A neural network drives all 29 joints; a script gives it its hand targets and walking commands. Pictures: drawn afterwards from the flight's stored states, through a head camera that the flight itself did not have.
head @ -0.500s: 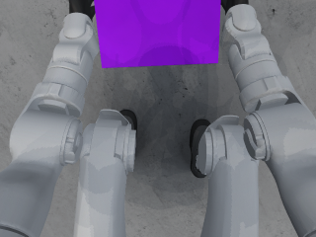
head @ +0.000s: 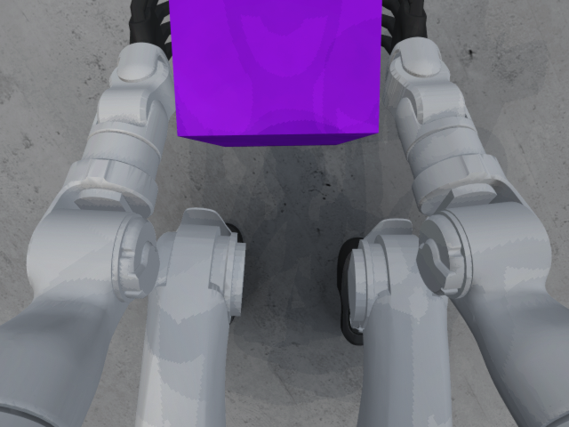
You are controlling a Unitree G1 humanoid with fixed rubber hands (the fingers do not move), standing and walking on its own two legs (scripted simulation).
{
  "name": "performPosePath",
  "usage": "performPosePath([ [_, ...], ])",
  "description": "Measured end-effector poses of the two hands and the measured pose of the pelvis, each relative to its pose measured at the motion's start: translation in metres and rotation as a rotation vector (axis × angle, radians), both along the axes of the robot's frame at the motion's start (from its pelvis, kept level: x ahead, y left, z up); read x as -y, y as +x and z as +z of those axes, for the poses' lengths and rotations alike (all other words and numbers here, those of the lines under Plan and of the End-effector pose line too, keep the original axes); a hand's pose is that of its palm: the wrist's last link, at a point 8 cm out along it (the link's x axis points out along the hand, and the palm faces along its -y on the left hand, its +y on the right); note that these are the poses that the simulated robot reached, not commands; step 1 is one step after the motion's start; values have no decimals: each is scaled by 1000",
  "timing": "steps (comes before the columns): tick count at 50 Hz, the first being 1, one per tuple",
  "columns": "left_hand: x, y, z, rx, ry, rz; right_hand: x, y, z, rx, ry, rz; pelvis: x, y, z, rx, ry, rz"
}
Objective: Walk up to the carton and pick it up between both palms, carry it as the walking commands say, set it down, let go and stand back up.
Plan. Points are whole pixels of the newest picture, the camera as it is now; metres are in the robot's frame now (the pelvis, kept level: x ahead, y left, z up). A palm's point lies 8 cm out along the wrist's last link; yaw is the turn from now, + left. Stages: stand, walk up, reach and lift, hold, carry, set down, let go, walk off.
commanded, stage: reach and lift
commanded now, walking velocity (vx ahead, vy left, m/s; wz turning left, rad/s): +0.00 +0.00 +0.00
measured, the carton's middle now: (278, 79) +0.49 +0.04 -0.22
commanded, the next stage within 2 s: none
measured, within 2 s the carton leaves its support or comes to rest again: leaves its support in 0.14 s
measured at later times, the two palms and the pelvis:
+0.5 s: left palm (127, 36) +0.50 +0.19 -0.11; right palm (411, 32) +0.52 -0.10 -0.12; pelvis -0.03 +0.01 +0.02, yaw -1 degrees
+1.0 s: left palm (117, 33) +0.49 +0.17 -0.07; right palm (441, 29) +0.51 -0.11 -0.07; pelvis -0.03 +0.00 +0.06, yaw -1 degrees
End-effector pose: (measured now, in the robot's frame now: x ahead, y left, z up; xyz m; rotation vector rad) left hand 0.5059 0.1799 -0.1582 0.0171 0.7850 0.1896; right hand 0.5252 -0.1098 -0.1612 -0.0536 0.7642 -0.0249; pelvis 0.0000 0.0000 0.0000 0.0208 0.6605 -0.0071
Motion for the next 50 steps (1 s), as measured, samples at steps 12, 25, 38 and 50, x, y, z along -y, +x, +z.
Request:
performPosePath([
  [12, 7, -3, 7, 34, -13, 9, 5, -4, 10, 17, -35, -10, 1, -11, 6, 99, 0, -20],
  [25, -7, -2, 45, 78, -33, 33, -9, -5, 45, 54, -12, -29, -5, -30, 21, 216, -22, -13],
  [38, 0, 5, 72, 95, -32, 22, -3, -4, 69, 69, -14, -43, -8, -29, 45, 202, -38, -1],
  [50, 5, -14, 92, 101, -33, 33, 3, -17, 92, 72, 7, -46, -2, -31, 61, 227, -25, -11],
])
